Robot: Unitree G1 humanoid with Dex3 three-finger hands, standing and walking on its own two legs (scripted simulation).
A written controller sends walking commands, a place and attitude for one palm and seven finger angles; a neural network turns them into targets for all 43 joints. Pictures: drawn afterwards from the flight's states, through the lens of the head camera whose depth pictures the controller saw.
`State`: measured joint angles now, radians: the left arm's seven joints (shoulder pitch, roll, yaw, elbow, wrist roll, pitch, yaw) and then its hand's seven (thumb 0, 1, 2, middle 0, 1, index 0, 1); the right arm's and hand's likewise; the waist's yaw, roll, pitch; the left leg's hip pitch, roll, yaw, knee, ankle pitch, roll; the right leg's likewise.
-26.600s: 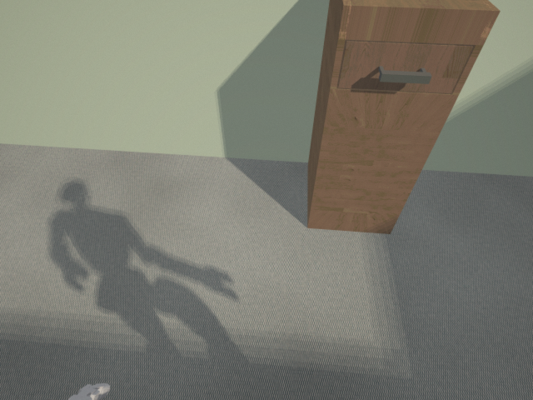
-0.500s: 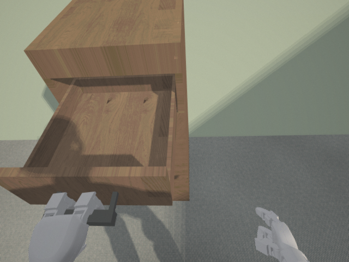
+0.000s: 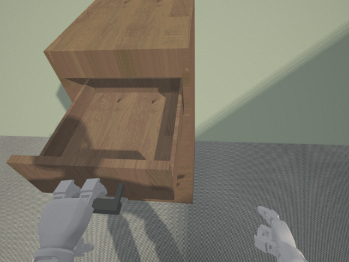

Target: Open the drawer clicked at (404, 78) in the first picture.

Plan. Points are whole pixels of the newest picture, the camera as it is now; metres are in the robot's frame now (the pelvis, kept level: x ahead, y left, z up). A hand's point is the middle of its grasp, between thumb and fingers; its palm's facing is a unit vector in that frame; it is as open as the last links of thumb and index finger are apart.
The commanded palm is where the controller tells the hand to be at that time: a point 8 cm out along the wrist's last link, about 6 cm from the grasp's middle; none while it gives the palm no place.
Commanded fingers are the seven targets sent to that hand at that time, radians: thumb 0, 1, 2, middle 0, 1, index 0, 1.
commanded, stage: open the thumb to release the handle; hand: left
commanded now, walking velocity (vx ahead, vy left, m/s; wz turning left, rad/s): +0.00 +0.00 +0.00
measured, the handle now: (91, 195) +0.24 +0.21 +0.06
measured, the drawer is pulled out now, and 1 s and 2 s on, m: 0.29 0.29 0.29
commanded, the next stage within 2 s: lift the hand off the handle in 0.02 s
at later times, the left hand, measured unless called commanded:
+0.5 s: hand (84, 219) +0.19 +0.22 +0.04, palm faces +0.05 -0.10 -0.99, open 13.6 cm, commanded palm +0.17 +0.21 +0.10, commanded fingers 0.00 -0.50 0.30 -0.30 -1.20 -0.30 -1.20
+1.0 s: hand (70, 203) +0.20 +0.22 +0.11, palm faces +0.10 -0.13 -0.99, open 13.3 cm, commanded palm +0.17 +0.22 +0.18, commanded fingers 0.00 -0.50 0.30 -0.30 -1.20 -0.30 -1.20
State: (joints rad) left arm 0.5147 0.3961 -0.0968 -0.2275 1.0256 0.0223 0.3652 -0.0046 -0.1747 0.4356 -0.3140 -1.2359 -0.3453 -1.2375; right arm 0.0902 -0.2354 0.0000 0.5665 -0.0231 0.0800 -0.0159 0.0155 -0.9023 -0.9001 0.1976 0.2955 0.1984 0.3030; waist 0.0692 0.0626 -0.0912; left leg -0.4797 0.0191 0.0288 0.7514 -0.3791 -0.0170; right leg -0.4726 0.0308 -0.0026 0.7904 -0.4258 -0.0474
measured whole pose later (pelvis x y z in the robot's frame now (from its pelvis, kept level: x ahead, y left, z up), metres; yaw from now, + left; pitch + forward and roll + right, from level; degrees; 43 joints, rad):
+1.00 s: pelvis +0.00 +0.02 +0.02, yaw +1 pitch +1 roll +0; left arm 0.37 0.42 -0.17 -0.38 0.97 0.12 0.16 -0.01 -0.49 0.30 -0.36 -1.23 -0.41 -1.24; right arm 0.07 -0.23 0.02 0.59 -0.01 0.10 -0.01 0.02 -0.90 -0.90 0.20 0.30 0.20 0.30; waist 0.12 0.11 -0.04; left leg -0.30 -0.01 0.01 0.59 -0.30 0.01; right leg -0.27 0.00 -0.01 0.60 -0.34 -0.02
